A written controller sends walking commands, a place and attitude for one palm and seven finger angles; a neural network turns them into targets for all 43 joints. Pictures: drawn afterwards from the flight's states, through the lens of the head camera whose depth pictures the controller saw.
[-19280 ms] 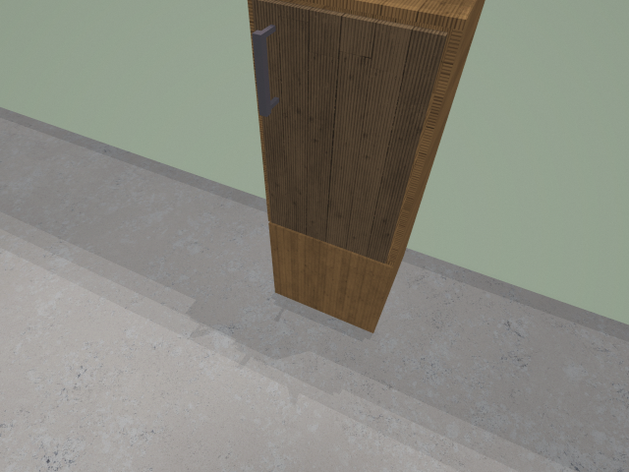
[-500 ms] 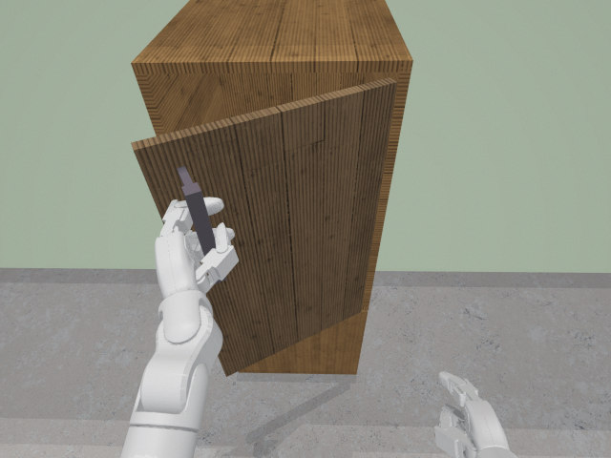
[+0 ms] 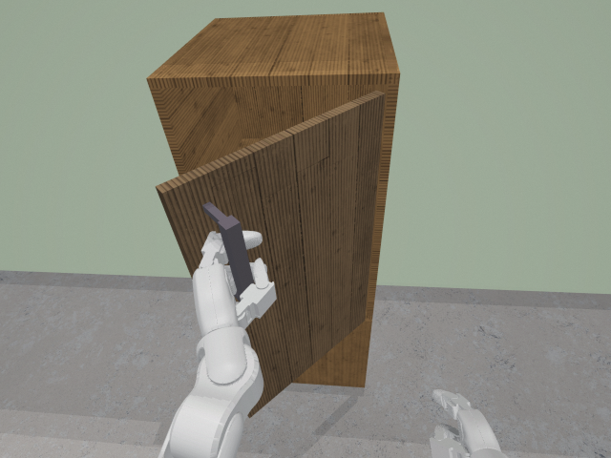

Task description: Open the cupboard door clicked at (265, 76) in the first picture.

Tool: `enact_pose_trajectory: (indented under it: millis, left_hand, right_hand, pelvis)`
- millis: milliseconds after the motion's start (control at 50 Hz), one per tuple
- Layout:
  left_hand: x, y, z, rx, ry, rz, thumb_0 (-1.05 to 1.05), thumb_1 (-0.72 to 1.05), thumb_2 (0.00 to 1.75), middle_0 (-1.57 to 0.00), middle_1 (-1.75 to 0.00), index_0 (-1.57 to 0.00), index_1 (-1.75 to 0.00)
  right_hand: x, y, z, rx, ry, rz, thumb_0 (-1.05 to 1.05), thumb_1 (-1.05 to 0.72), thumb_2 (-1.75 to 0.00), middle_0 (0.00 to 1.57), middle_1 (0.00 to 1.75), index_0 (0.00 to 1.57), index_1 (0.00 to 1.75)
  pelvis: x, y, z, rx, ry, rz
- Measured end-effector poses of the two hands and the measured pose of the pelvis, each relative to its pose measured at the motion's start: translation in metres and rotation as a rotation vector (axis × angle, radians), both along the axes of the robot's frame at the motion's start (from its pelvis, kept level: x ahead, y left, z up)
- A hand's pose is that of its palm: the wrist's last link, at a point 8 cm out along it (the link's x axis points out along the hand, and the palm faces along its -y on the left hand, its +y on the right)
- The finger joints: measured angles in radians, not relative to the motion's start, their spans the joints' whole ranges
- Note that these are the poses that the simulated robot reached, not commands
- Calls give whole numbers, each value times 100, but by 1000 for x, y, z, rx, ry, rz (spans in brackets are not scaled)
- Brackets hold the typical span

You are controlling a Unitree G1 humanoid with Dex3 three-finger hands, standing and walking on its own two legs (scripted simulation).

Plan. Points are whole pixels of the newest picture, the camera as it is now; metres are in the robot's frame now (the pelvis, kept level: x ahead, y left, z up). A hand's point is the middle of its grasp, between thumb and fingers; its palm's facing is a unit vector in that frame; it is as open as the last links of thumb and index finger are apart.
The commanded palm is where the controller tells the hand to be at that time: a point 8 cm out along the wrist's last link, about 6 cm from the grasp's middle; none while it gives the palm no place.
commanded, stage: open thumb and fingers to let go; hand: left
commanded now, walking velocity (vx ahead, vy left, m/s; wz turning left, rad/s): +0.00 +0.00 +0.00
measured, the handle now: (232, 262) +0.31 +0.12 +0.14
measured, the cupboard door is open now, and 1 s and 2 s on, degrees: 46 44 47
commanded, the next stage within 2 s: slide the hand sideways off the handle in 0.88 s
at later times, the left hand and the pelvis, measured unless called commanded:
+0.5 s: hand (259, 274) +0.29 +0.08 +0.15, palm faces +0.36 -0.93 +0.00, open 11.1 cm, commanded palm +0.24 +0.11 +0.14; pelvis -0.01 +0.02 +0.00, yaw +0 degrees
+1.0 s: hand (256, 274) +0.29 +0.09 +0.15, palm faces +0.31 -0.95 -0.01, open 14.6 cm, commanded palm +0.25 +0.11 +0.14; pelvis -0.02 +0.04 +0.00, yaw -1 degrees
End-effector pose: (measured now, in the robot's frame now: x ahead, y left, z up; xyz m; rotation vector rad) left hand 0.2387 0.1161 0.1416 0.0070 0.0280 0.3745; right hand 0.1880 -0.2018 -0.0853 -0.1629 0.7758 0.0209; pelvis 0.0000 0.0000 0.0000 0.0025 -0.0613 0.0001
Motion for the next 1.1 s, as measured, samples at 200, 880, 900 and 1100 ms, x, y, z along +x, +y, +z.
enact_pose_trajectory:
  millis: [200, 880, 900, 1100]
  left_hand:
    - [9, 8, 0, -1, -25, 43, 2, 70, 82, -37, -133, -37, -134]
    - [19, 16, 6, 6, -30, -56, -1, -49, 30, -35, -75, -33, -78]
    - [18, 16, 6, 6, -30, -58, -1, -49, 30, -37, -72, -34, -76]
    - [10, 19, 3, 68, -73, -307, -1, -50, 30, -35, -50, -29, -53]
  right_hand:
    - [-27, -12, -4, -27, 23, -48, 2, -91, -90, 19, 29, 20, 30]
    - [-13, 54, 8, 19, 3, 16, 2, -91, -90, 20, 29, 20, 30]
    - [-14, 54, 7, 20, 5, 17, 2, -91, -90, 20, 29, 20, 30]
    - [-31, 50, 8, -9, 13, 0, 2, -91, -90, 20, 29, 20, 30]
  pelvis:
    - [-8, -4, 4, 6, -6, -3]
    - [-14, 40, 2, -16, -4, -18]
    - [-15, 40, 1, -17, -4, -18]
    - [-25, 40, 1, -13, -17, -5]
